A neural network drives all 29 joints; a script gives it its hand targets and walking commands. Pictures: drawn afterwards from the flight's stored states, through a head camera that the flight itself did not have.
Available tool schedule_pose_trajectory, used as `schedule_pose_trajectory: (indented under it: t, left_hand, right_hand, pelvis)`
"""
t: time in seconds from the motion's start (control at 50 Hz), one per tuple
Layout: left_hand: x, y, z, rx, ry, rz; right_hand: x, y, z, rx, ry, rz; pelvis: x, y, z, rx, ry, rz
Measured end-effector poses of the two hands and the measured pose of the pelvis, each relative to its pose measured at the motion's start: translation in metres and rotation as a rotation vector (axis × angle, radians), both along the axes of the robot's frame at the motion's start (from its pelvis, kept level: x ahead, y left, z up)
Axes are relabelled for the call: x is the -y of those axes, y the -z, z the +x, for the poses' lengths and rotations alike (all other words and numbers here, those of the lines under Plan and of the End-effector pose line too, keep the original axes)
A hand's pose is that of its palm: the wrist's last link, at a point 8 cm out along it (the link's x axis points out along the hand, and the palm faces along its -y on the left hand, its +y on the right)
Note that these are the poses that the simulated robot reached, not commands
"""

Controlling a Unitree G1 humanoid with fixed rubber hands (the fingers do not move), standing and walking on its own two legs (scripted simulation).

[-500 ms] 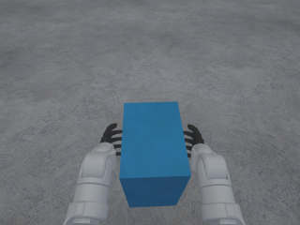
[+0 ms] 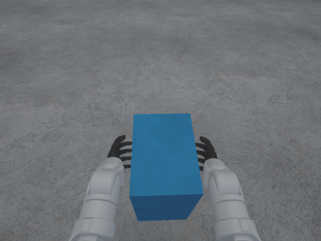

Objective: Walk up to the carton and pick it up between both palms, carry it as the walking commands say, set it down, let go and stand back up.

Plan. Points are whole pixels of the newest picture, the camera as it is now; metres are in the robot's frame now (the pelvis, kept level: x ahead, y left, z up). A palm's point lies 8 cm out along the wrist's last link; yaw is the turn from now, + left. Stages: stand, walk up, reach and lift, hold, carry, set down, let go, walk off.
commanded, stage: carry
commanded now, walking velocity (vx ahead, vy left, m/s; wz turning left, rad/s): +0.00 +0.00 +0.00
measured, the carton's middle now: (162, 171) +0.32 +0.00 -0.03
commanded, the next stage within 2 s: none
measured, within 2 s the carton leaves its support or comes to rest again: neither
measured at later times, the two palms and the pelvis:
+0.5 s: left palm (115, 162) +0.30 +0.12 +0.04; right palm (208, 166) +0.30 -0.13 +0.03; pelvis +0.00 +0.00 +0.00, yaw +0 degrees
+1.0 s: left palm (113, 154) +0.32 +0.13 +0.04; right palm (203, 157) +0.32 -0.11 +0.03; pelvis +0.03 +0.01 +0.01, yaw +0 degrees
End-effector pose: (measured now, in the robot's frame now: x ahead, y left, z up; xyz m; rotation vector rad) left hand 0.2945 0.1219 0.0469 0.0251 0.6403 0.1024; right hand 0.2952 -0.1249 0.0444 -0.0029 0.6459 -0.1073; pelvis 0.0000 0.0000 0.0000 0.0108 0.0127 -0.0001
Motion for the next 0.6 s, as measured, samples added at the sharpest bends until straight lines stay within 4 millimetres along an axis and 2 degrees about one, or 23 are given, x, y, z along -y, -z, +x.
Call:
schedule_pose_trajectory:
  t: [0.28,0.6]
  left_hand:
    - [-0.003,0.003,-0.002,-0.002,-0.009,-0.001]
    - [-0.002,0.006,0.009,0.008,0.006,0.007]
  right_hand:
    - [-0.002,0.009,-0.002,-0.006,-0.013,0.008]
    - [-0.001,0.014,0.008,0.0,-0.013,0.002]
  pelvis:
    - [-0.001,-0.004,-0.003,-0.014,0.006,0.005]
    - [-0.002,-0.006,0.01,-0.018,0.006,0.002]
